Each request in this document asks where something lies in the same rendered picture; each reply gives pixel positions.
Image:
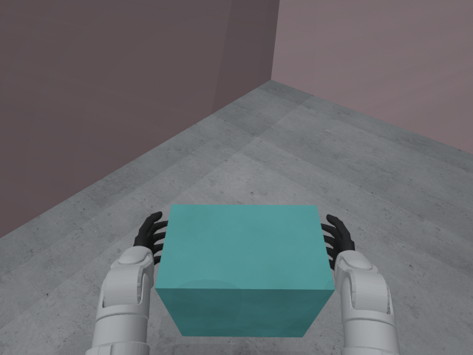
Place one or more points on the left robot hand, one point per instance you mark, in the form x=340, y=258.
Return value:
x=146, y=236

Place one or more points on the right robot hand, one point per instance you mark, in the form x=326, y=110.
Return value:
x=341, y=241

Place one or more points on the left robot forearm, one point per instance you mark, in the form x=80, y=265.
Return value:
x=123, y=307

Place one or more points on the right robot forearm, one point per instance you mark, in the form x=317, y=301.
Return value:
x=367, y=311

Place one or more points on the carton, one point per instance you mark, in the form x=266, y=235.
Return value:
x=244, y=270

